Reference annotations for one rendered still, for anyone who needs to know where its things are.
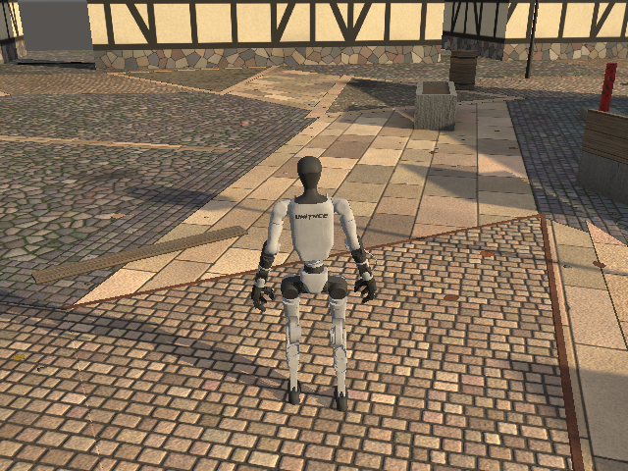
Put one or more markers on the robot torso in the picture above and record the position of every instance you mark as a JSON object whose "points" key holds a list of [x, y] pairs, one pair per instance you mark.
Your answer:
{"points": [[312, 233]]}

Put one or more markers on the robot right hand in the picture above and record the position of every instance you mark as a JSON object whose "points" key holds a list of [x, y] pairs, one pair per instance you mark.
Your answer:
{"points": [[371, 287]]}

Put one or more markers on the right robot forearm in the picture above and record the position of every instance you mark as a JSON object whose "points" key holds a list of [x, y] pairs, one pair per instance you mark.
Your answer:
{"points": [[361, 261]]}

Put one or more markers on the robot right upper arm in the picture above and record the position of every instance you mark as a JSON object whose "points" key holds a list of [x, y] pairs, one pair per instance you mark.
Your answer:
{"points": [[342, 207]]}

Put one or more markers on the robot left hand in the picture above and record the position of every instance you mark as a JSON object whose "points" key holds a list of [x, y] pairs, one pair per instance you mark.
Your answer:
{"points": [[256, 296]]}

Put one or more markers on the left robot thigh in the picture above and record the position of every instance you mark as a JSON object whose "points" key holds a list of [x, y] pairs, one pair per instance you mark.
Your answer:
{"points": [[290, 288]]}

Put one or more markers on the robot left upper arm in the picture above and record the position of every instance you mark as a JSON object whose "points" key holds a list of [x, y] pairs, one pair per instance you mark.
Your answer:
{"points": [[280, 210]]}

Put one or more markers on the left robot forearm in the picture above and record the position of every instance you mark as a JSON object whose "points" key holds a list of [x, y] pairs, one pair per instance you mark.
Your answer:
{"points": [[264, 267]]}

